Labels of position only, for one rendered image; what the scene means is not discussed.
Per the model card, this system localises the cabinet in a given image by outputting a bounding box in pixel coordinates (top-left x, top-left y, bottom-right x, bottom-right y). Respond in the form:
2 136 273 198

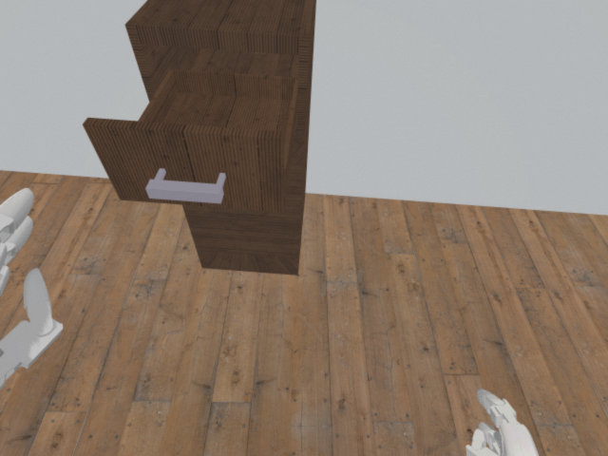
125 0 316 276

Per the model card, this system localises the robot right hand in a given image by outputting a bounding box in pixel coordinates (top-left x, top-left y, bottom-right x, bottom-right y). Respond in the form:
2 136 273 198
465 389 539 456

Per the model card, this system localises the robot left hand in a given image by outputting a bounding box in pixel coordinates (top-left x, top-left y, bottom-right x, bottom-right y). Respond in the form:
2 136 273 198
0 188 63 389

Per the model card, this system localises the drawer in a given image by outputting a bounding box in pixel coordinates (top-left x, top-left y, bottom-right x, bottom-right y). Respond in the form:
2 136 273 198
83 68 298 212

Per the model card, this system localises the handle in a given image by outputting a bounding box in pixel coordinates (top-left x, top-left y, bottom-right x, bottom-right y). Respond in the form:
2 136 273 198
145 168 226 203

